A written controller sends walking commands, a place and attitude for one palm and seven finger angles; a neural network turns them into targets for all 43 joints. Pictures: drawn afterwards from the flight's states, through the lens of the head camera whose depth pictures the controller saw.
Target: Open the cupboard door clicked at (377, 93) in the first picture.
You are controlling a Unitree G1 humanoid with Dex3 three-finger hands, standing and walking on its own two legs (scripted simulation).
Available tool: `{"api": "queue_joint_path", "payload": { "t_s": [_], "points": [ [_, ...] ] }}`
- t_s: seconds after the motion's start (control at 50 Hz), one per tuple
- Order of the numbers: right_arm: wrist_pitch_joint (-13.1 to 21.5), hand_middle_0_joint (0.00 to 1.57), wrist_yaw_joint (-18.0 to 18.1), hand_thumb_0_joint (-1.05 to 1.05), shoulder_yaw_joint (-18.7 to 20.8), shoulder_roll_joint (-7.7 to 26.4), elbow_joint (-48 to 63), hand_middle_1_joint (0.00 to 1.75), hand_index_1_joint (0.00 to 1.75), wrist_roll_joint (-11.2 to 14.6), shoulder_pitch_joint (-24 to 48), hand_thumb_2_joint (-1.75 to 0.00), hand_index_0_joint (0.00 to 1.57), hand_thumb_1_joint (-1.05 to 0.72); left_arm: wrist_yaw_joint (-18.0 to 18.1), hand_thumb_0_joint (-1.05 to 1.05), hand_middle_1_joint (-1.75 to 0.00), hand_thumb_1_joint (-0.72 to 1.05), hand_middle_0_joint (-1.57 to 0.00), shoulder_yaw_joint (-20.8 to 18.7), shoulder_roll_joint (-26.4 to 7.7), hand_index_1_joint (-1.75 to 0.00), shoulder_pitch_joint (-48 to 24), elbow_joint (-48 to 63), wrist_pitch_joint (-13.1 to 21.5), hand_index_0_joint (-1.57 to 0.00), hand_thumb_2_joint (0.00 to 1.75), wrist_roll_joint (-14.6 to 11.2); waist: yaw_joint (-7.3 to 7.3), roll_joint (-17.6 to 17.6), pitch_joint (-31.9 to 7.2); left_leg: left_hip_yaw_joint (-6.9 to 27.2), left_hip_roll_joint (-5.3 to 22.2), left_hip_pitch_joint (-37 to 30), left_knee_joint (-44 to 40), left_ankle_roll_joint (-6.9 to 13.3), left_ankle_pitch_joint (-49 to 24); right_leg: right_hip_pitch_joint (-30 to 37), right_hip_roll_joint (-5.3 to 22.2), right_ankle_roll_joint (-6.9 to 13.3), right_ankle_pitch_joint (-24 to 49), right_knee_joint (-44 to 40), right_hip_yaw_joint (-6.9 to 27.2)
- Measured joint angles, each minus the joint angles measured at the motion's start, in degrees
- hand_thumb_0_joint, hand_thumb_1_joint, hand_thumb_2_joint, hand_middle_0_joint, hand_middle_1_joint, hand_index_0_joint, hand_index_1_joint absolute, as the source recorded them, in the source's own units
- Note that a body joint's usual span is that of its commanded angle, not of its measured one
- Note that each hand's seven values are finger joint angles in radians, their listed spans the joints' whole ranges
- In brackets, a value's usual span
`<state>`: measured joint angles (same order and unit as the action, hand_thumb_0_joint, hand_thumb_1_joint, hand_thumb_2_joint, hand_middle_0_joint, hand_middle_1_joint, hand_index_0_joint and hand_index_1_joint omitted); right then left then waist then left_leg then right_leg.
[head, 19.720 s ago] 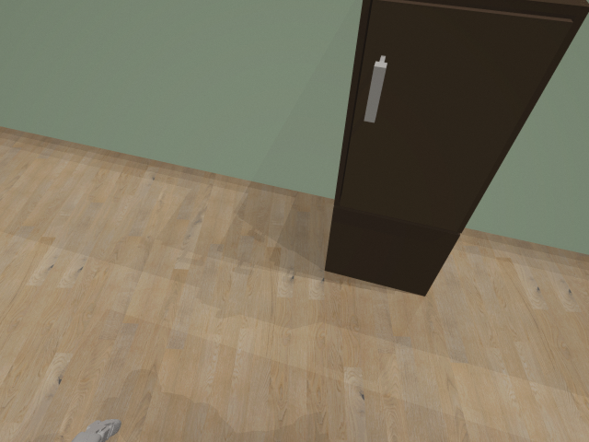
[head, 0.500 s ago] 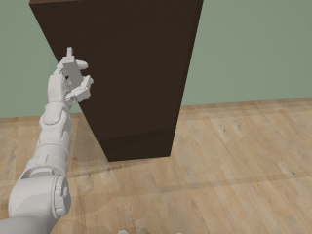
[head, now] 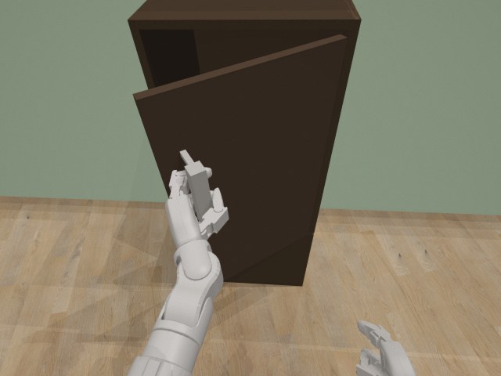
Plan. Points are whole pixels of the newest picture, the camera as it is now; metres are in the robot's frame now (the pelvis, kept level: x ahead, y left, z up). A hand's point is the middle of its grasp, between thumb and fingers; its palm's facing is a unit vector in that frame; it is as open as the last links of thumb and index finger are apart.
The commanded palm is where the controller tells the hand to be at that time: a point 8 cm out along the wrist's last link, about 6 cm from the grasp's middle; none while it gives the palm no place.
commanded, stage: pull the door open along its arc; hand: left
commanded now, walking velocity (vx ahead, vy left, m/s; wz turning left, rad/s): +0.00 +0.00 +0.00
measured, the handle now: (196, 188) +0.40 +0.11 +0.10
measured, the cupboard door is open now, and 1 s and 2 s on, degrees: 35 46 52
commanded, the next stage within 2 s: open thumb and fingers to let go in 0.22 s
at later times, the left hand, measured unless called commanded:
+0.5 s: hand (248, 230) +0.32 +0.02 +0.10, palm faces +0.33 -0.94 -0.03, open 6.3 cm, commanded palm +0.27 +0.06 +0.10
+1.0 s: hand (246, 232) +0.31 +0.02 +0.10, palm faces +0.24 -0.97 -0.04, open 14.1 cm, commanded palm +0.27 +0.06 +0.10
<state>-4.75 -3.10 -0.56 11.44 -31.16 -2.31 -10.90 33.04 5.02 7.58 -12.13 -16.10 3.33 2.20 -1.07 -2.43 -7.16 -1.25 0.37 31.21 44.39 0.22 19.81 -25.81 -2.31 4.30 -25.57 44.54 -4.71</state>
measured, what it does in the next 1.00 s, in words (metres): stands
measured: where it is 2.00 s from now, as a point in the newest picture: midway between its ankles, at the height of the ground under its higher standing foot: outside the picture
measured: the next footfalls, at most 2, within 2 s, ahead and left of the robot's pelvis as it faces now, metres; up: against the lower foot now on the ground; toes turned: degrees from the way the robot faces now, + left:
none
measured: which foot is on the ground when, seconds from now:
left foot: down 0.00-1.00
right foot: down 0.00-1.00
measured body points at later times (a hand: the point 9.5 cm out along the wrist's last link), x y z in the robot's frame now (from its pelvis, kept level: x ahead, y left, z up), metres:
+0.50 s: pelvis +0.00 -0.03 +0.01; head +0.00 -0.07 +0.45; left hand +0.29 +0.07 +0.10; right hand +0.18 -0.25 -0.10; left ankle +0.03 +0.12 -0.71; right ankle -0.03 -0.07 -0.71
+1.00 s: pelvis +0.00 -0.01 +0.00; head +0.00 -0.04 +0.45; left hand +0.29 +0.07 +0.10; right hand +0.17 -0.23 -0.10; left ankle +0.03 +0.12 -0.71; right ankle -0.03 -0.07 -0.71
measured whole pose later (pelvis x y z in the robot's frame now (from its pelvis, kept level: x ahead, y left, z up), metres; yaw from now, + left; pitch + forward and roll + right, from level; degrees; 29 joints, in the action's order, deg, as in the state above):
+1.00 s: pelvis +0.00 -0.01 +0.00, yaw +0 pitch +4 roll +1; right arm -4.6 -1.4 -0.8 11.1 -33.3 -2.2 -10.2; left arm 32.5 16.8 5.7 -2.0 -5.9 -0.3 1.8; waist -0.9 -2.9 -5.2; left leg 2.2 -1.0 26.7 42.3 -1.1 19.3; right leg -21.4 -2.6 5.1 -25.6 43.0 -5.0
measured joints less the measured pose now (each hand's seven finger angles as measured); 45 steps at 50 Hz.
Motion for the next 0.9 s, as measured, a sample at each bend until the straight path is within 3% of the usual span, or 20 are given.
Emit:
{"api": "queue_joint_path", "payload": {
  "t_s": [0.12,0.28,0.34,0.5,0.6,0.8,0.9],
  "points": [
    [-0.9,0.2,0.4,0.01,0.0,-0.7,-0.4,0.3,0.3,0.0,-0.8,-0.89,0.2,-0.91,0.7,0.0,-1.32,0.64,-0.32,6.3,-0.5,-1.33,6.8,5.6,-1.6,-0.32,0.71,0.8,-0.23,-0.2,0.5,0.7,0.0,-2.7,-1.2,-0.9,-0.5,2.6,-0.2,0.8,-0.1,-0.7,-0.7],
    [-0.4,0.2,1.0,0.01,-0.4,-0.1,-1.8,0.3,0.3,0.3,-1.1,-0.89,0.2,-0.91,-1.1,-0.01,-1.32,0.64,-0.32,12.2,-2.5,-1.34,13.1,11.3,-3.4,-0.34,0.69,-0.8,-1.22,-1.0,2.0,1.8,0.5,-6.7,-3.5,-1.4,-1.4,7.0,-0.9,1.8,0.7,-3.4,-1.6],
    [0.1,0.2,1.5,0.01,-0.5,0.2,-2.8,0.3,0.3,0.1,-0.2,-0.89,0.2,-0.91,-0.4,-0.01,-1.32,0.63,-0.32,12.4,-2.5,-1.34,12.8,10.9,-3.4,-0.35,0.72,-1.3,-1.13,-1.2,2.6,2.9,0.2,-7.4,-3.9,-0.8,-1.4,7.9,-1.2,2.1,1.0,-4.2,-1.8],
    [0.4,0.19,2.1,0.01,-0.1,0.4,-3.9,0.3,0.3,-0.3,2.2,-0.89,0.2,-0.91,0.7,0.0,-1.32,0.58,-0.38,8.3,-0.9,-1.33,8.2,7.4,-2.8,-0.41,0.75,-0.9,0.48,-0.5,2.6,4.8,-0.7,-5.3,-3.9,-1.0,-2.0,5.3,-1.3,2.6,1.0,-3.3,-1.7],
    [0.2,0.19,2.0,0.01,0.2,0.3,-2.9,0.3,0.3,-0.2,2.0,-0.89,0.2,-0.91,-0.3,0.0,-1.3,0.4,-0.39,8.3,-1.0,-1.31,9.0,8.4,-2.5,-0.42,0.68,-0.7,0.87,-0.6,2.0,4.6,-1.1,-4.4,-3.7,-1.5,-1.8,4.1,-0.8,2.4,0.4,-2.3,-1.5],
    [-0.1,0.2,2.0,0.01,-0.1,0.0,-2.1,0.3,0.3,0.2,0.8,-0.89,0.2,-0.91,-0.9,0.0,-1.23,-0.18,-0.36,10.0,-1.6,-1.24,10.7,10.1,-2.6,-0.37,0.44,-0.7,0.58,-0.6,2.0,4.2,-1.3,-4.8,-3.1,-1.8,-1.0,4.5,-0.4,1.7,-0.2,-1.8,-1.0],
    [0.1,0.2,1.8,0.01,-0.1,0.0,-2.1,0.3,0.3,0.1,0.6,-0.89,0.2,-0.91,-0.6,0.0,-1.15,-0.37,-0.34,11.0,-1.8,-1.15,10.6,10.5,-3.1,-0.35,0.35,-0.5,0.33,-0.6,2.1,3.9,-1.3,-4.6,-2.5,-1.7,-0.6,4.4,-0.4,1.3,-0.2,-1.6,-0.7]
  ]
}}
